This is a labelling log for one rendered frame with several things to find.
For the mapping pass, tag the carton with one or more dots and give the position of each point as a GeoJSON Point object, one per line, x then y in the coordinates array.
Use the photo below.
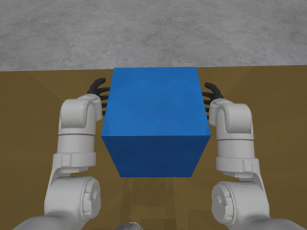
{"type": "Point", "coordinates": [155, 123]}

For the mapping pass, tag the robot right forearm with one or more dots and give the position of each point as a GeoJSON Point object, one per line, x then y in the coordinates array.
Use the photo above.
{"type": "Point", "coordinates": [234, 132]}

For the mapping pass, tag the right robot upper arm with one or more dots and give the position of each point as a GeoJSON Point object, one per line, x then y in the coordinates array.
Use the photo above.
{"type": "Point", "coordinates": [242, 205]}

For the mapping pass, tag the left robot hand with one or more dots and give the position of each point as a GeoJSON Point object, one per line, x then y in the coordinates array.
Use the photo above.
{"type": "Point", "coordinates": [93, 89]}

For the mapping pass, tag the right robot hand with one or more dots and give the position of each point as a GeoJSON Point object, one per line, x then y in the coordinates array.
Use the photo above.
{"type": "Point", "coordinates": [213, 96]}

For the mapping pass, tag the left robot upper arm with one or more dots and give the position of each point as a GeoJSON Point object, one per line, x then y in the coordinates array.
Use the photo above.
{"type": "Point", "coordinates": [70, 203]}

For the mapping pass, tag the robot left forearm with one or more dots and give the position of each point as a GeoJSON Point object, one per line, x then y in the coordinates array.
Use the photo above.
{"type": "Point", "coordinates": [77, 128]}

